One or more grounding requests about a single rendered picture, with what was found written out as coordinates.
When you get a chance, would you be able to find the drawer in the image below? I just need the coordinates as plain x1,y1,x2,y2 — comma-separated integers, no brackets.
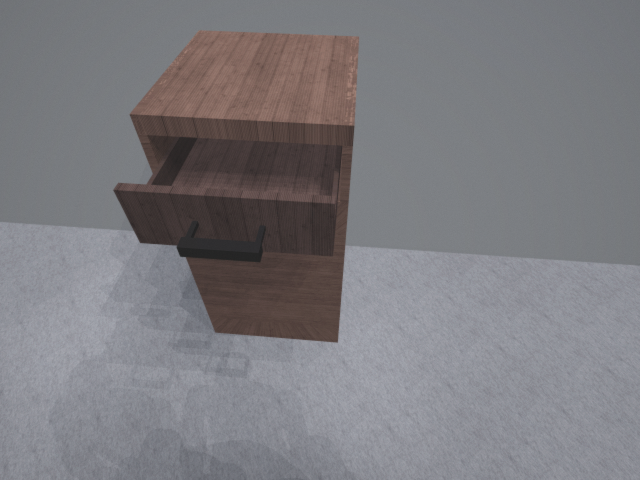
113,137,342,256

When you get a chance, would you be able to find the cabinet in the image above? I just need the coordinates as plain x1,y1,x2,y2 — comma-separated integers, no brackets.
130,30,359,343

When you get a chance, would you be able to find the handle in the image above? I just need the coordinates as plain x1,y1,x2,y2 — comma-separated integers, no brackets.
177,221,266,262

